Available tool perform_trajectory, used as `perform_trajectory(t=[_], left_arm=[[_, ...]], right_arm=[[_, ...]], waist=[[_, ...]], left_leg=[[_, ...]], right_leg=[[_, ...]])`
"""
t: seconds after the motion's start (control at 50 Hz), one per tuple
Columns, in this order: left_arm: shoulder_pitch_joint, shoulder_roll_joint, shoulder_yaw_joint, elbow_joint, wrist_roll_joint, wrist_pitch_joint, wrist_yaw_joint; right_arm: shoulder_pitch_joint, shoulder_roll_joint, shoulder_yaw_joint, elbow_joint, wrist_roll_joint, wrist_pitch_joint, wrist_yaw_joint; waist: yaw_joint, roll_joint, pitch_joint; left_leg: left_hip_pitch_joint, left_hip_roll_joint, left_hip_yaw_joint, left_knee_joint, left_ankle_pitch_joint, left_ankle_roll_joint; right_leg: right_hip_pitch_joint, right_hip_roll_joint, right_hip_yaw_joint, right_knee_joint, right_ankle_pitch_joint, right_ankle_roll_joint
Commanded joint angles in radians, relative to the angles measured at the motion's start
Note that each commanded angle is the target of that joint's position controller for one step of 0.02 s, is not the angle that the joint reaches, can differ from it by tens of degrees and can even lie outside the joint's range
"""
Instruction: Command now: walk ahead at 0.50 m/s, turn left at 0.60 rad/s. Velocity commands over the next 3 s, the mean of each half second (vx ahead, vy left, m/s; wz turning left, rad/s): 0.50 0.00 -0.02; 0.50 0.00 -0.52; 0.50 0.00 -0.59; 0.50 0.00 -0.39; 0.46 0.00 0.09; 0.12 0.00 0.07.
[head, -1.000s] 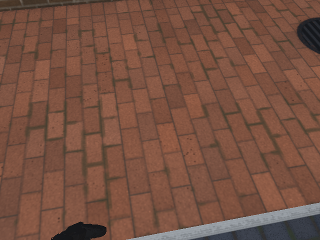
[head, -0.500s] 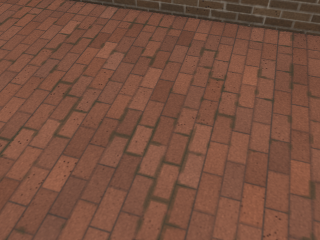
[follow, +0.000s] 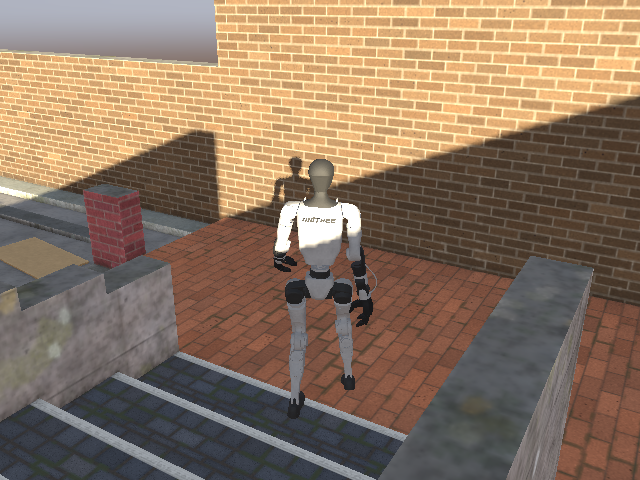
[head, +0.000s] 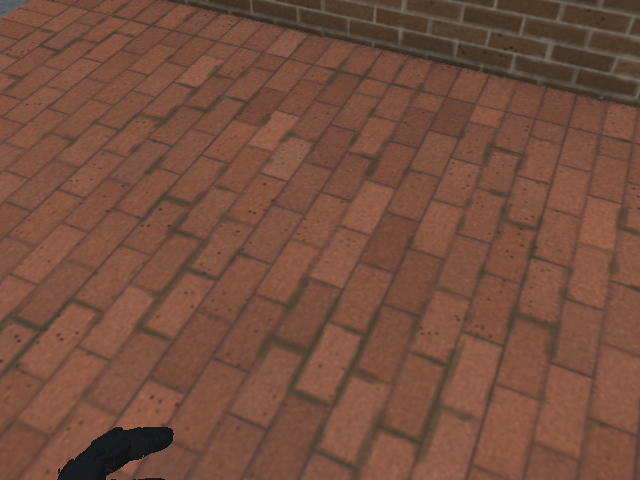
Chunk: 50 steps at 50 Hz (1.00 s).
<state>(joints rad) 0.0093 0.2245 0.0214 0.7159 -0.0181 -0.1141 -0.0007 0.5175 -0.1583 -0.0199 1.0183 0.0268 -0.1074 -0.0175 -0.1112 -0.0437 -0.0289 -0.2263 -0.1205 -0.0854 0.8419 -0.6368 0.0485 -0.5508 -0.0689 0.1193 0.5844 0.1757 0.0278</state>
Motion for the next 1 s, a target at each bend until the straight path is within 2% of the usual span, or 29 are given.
perform_trajectory(t=[0.02,0.04,0.08,0.1,0.12,0.14,0.16,0.18,0.2,0.22,0.24,0.28,0.3,0.34,0.38,0.42,0.44,0.46,0.48,0.5,0.52,0.54,0.56,0.62,0.68,0.8,0.9,0.96,1.0], left_arm=[[-0.021,0.072,0.025,-0.050,-0.042,-0.010,-0.003],[0.012,0.082,0.035,-0.031,-0.023,-0.017,-0.015],[0.390,0.126,0.070,0.100,0.006,-0.015,-0.031],[0.533,0.173,0.074,0.165,0.018,-0.017,-0.044],[0.578,0.293,0.109,0.201,-0.015,-0.007,-0.057],[0.533,0.269,0.110,0.207,-0.032,0.005,-0.043],[0.406,0.132,0.073,0.162,-0.010,0.014,-0.020],[0.291,0.126,0.059,0.140,0.020,0.012,-0.011],[0.252,0.099,0.048,0.145,0.029,0.002,-0.008],[0.230,0.064,0.033,0.154,0.029,-0.003,-0.013],[0.202,0.052,0.027,0.154,0.024,0.001,-0.010],[0.209,0.117,0.050,0.140,0.015,0.018,0.012],[0.226,0.143,0.058,0.139,0.007,0.022,0.020],[0.268,0.189,0.076,0.145,-0.012,0.025,0.028],[0.307,0.158,0.077,0.149,-0.030,0.031,0.033],[0.363,0.142,0.080,0.153,-0.026,0.041,0.035],[0.381,0.120,0.075,0.150,-0.020,0.048,0.034],[0.375,0.075,0.063,0.139,-0.012,0.049,0.031],[0.407,-0.002,0.044,0.123,0.011,0.041,0.025],[0.487,0.009,0.042,0.079,-0.021,0.021,0.022],[0.439,0.099,0.064,0.092,-0.024,0.019,0.026],[0.354,0.119,0.073,0.072,-0.019,0.028,0.026],[0.338,0.103,0.073,0.077,-0.014,0.040,0.029],[0.319,0.084,0.084,0.060,-0.008,0.067,0.018],[0.259,0.065,0.083,0.028,0.000,0.076,0.011],[0.093,0.046,0.068,-0.046,-0.001,0.084,-0.015],[-0.059,0.046,0.056,-0.124,-0.005,0.083,-0.051],[-0.015,0.087,0.075,-0.139,-0.003,0.083,-0.062],[0.261,0.179,0.128,-0.068,-0.005,0.085,-0.052]], right_arm=[[-0.077,-0.167,-0.047,-0.091,0.031,0.025,-0.069],[-0.041,-0.161,-0.055,-0.079,0.017,0.042,-0.071],[-0.002,-0.102,-0.044,-0.059,0.003,0.050,-0.048],[0.176,-0.005,-0.023,-0.042,0.029,0.033,-0.027],[0.232,-0.044,-0.009,-0.091,0.057,0.009,-0.016],[0.081,-0.064,-0.009,-0.140,0.083,-0.002,-0.012],[-0.169,-0.135,-0.032,-0.183,0.047,0.000,-0.028],[-0.249,-0.130,-0.033,-0.213,0.025,0.005,-0.037],[-0.284,-0.105,-0.032,-0.225,-0.010,0.010,-0.036],[-0.280,-0.123,-0.043,-0.240,-0.018,0.013,-0.029],[-0.294,-0.098,-0.041,-0.254,-0.020,0.010,-0.027],[-0.316,-0.077,-0.032,-0.264,-0.044,0.001,-0.023],[-0.346,-0.063,-0.028,-0.268,-0.039,-0.001,-0.018],[-0.385,-0.080,-0.030,-0.282,-0.006,0.005,-0.008],[-0.432,-0.124,-0.038,-0.297,0.007,0.011,-0.004],[-0.441,-0.150,-0.053,-0.299,-0.002,0.006,-0.001],[-0.393,-0.163,-0.063,-0.284,-0.004,0.001,0.000],[-0.275,-0.194,-0.078,-0.258,-0.010,-0.007,-0.002],[-0.116,-0.267,-0.097,-0.231,-0.017,-0.005,-0.005],[-0.044,-0.332,-0.111,-0.201,-0.030,-0.003,0.010],[-0.103,-0.260,-0.094,-0.220,-0.022,-0.010,0.015],[-0.174,-0.220,-0.081,-0.228,-0.018,-0.010,0.017],[-0.252,-0.189,-0.071,-0.236,-0.027,-0.009,0.019],[-0.307,-0.144,-0.064,-0.215,-0.036,-0.009,0.017],[-0.252,-0.168,-0.076,-0.176,-0.035,-0.013,0.004],[-0.227,-0.206,-0.085,-0.143,-0.029,0.003,-0.016],[-0.164,-0.251,-0.100,-0.118,-0.014,0.025,-0.016],[-0.181,-0.307,-0.115,-0.125,-0.002,0.037,-0.016],[-0.193,-0.312,-0.112,-0.133,0.003,0.043,-0.019]], waist=[[0.056,0.055,0.080],[0.056,0.035,0.029],[0.205,0.012,-0.132],[0.173,-0.192,-0.267],[0.160,-0.368,-0.365],[0.181,-0.277,-0.292],[0.199,0.018,-0.123],[0.160,0.048,-0.063],[0.124,0.054,-0.029],[0.076,0.033,0.020],[0.055,0.005,0.055],[0.065,-0.013,0.027],[0.077,-0.043,-0.005],[0.083,-0.083,-0.036],[0.099,-0.060,-0.009],[0.104,-0.036,-0.004],[0.083,-0.034,-0.021],[0.028,0.001,-0.075],[-0.004,0.216,-0.185],[0.036,0.469,-0.244],[0.031,0.290,-0.149],[0.037,0.212,-0.060],[0.073,0.155,-0.035],[0.121,0.175,-0.008],[0.117,0.117,-0.002],[0.079,0.112,0.046],[0.033,0.113,0.107],[0.085,0.160,0.056],[0.233,0.136,-0.089]], left_leg=[[-0.216,0.135,-0.265,-0.051,0.245,0.145],[-0.153,0.115,-0.242,0.065,0.249,0.127],[-0.281,0.047,-0.135,0.466,0.223,0.077],[-0.595,-0.026,-0.130,0.915,-0.213,0.025],[-0.783,0.006,-0.110,1.199,-0.141,-0.005],[-1.010,0.074,-0.058,1.206,-0.007,-0.003],[-1.003,0.141,0.002,1.033,0.150,0.014],[-0.905,0.168,0.001,0.947,0.225,0.003],[-0.842,0.199,-0.037,0.885,0.260,0.004],[-0.781,0.234,-0.055,0.701,0.322,0.014],[-0.701,0.248,-0.041,0.538,0.350,-0.002],[-0.396,0.204,0.045,0.121,0.544,-0.035],[-0.235,0.168,0.061,0.003,0.620,-0.063],[-0.156,0.144,0.042,-0.118,0.635,-0.096],[-0.168,0.147,0.020,-0.245,0.621,-0.092],[-0.112,0.137,0.032,-0.307,0.551,-0.072],[-0.031,0.137,0.047,-0.336,0.509,-0.054],[0.147,0.207,-0.003,-0.343,0.474,-0.022],[0.381,0.422,-0.239,-0.358,0.501,0.033],[0.466,0.601,-0.673,-0.520,0.245,0.167],[0.393,0.558,-0.644,-0.555,0.138,0.164],[0.291,0.503,-0.470,-0.558,0.196,0.127],[0.199,0.446,-0.348,-0.576,0.314,0.106],[0.091,0.379,-0.131,-0.633,0.526,0.093],[0.124,0.392,-0.034,-0.652,0.678,0.111],[0.153,0.390,0.138,-0.668,0.700,0.092],[0.258,0.428,0.211,-0.617,0.732,0.072],[0.273,0.427,0.275,-0.454,1.159,0.045],[0.158,0.374,0.325,-0.080,1.302,0.004]], right_leg=[[0.235,0.023,-0.014,-0.282,0.173,0.013],[0.284,0.033,-0.058,-0.309,0.224,0.001],[0.674,-0.040,-0.058,-0.120,0.276,-0.026],[1.016,-0.225,0.182,0.085,0.374,-0.162],[1.078,-0.410,0.566,-0.048,-0.021,-0.369],[1.075,-0.435,0.706,-0.223,-0.551,-0.441],[0.860,-0.358,0.613,-0.315,-0.664,-0.364],[0.652,-0.343,0.585,-0.309,-0.543,-0.363],[0.499,-0.311,0.567,-0.293,-0.403,-0.349],[0.374,-0.235,0.446,-0.301,-0.387,-0.306],[0.244,-0.161,0.330,-0.325,-0.352,-0.275],[0.046,-0.047,0.127,-0.356,-0.216,-0.245],[-0.013,-0.025,0.083,-0.360,-0.181,-0.239],[0.058,-0.082,0.127,-0.375,-0.247,-0.248],[0.155,-0.113,0.194,-0.345,-0.371,-0.226],[0.197,-0.098,0.224,-0.268,-0.463,-0.191],[0.188,-0.062,0.219,-0.199,-0.487,-0.167],[0.096,0.001,0.165,-0.021,-0.502,-0.129],[-0.088,0.102,0.026,0.365,-0.684,-0.072],[-0.322,0.126,0.020,0.603,-0.760,-0.078],[-0.381,0.070,0.058,0.724,-0.670,-0.075],[-0.405,0.047,0.041,0.731,-0.559,-0.084],[-0.346,0.015,0.036,0.701,-0.474,-0.079],[-0.249,-0.026,0.014,0.617,-0.378,-0.063],[-0.284,-0.026,0.024,0.552,-0.298,-0.051],[-0.248,-0.020,-0.039,0.268,-0.114,-0.043],[-0.226,-0.012,-0.130,0.126,-0.228,-0.084],[-0.032,0.068,-0.228,0.081,-0.395,-0.140],[0.385,0.157,-0.248,-0.034,-0.308,-0.210]])
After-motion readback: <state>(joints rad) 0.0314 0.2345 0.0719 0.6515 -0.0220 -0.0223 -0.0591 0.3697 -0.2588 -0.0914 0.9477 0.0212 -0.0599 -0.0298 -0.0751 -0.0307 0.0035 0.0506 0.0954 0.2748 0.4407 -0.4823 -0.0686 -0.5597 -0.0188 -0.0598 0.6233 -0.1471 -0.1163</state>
